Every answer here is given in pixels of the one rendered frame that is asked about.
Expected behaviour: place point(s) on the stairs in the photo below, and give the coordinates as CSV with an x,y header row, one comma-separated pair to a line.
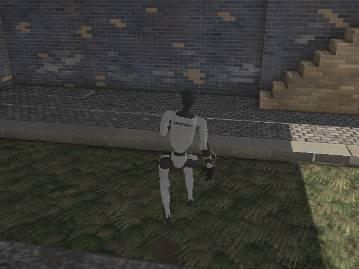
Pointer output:
x,y
328,84

